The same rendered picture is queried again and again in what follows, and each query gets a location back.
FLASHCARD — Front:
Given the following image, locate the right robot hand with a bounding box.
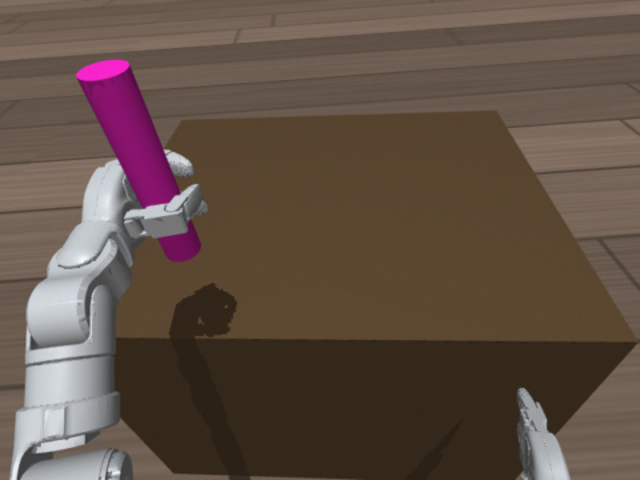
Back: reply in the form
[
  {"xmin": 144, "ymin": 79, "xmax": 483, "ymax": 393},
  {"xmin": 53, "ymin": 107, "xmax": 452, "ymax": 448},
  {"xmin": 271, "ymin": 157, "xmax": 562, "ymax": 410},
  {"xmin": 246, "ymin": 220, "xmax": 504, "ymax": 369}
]
[{"xmin": 517, "ymin": 388, "xmax": 571, "ymax": 480}]

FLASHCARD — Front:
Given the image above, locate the left robot arm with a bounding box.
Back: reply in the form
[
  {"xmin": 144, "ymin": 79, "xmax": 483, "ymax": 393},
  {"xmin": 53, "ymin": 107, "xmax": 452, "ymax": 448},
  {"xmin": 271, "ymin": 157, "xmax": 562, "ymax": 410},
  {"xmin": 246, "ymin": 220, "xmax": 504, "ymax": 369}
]
[{"xmin": 9, "ymin": 220, "xmax": 135, "ymax": 480}]

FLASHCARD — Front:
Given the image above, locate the can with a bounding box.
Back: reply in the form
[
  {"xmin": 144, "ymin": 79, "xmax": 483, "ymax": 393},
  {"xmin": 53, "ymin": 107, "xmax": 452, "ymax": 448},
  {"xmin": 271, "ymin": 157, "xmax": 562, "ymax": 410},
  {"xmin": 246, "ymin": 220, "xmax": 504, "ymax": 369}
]
[{"xmin": 76, "ymin": 60, "xmax": 201, "ymax": 262}]

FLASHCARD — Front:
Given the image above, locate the left robot hand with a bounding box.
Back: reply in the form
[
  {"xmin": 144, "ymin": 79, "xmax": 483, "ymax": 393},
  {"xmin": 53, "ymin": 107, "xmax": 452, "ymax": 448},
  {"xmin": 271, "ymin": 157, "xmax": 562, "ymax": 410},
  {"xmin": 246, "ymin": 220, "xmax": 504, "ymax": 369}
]
[{"xmin": 81, "ymin": 149, "xmax": 208, "ymax": 250}]

